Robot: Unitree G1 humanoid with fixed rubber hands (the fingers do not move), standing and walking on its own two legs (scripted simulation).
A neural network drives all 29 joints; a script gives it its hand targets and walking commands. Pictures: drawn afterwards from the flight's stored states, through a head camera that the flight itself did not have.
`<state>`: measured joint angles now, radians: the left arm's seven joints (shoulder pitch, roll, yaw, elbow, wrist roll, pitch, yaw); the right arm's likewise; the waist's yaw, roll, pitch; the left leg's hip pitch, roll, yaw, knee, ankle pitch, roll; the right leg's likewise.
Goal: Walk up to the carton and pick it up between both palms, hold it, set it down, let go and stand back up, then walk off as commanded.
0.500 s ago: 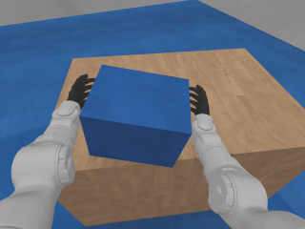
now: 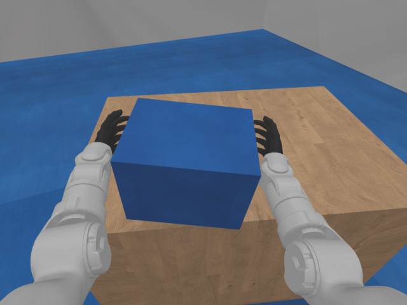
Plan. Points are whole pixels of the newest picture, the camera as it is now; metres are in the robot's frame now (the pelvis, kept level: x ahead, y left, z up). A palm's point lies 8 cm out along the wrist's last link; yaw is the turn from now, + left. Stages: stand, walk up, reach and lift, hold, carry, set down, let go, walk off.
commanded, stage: reach and lift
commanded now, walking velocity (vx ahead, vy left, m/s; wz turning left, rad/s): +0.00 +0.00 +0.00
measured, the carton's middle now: (189, 164) +0.39 +0.02 +0.10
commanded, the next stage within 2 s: hold in 1.60 s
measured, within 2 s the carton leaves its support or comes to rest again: neither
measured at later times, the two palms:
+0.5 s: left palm (104, 144) +0.38 +0.18 +0.17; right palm (276, 147) +0.36 -0.17 +0.15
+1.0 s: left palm (97, 142) +0.37 +0.19 +0.19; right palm (273, 132) +0.38 -0.16 +0.18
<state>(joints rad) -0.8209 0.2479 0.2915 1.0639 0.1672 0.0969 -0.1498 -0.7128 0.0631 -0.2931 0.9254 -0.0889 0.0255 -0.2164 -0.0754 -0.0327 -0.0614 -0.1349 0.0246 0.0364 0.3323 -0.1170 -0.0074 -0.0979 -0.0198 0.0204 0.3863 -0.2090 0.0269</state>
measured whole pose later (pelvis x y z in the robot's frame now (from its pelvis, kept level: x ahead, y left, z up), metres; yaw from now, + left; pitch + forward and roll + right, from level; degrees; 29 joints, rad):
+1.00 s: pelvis +0.00 +0.00 +0.00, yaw +0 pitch -5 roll +1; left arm -0.64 0.11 0.29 0.44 0.21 0.49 -0.09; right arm -0.71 -0.06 -0.13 0.74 0.10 0.18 -0.16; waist -0.03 -0.03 -0.06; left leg -0.10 0.02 0.04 0.29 -0.10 -0.01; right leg -0.07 -0.02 0.02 0.35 -0.20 0.02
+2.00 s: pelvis -0.01 +0.00 +0.00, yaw +0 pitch -7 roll +0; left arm -0.64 0.11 0.29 0.33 0.24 0.65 -0.10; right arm -0.71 -0.06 -0.13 0.65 0.11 0.31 -0.15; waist -0.03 -0.03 -0.06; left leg -0.07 0.02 0.04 0.28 -0.08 -0.01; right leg -0.04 -0.02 0.02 0.35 -0.18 0.02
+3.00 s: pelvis +0.00 +0.00 +0.00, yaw +0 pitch -6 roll +1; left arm -0.64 0.11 0.29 0.33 0.24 0.65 -0.11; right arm -0.71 -0.06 -0.13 0.65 0.11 0.32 -0.15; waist -0.03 -0.03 -0.06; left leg -0.07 0.02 0.04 0.27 -0.09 -0.01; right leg -0.04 -0.02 0.02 0.34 -0.19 0.02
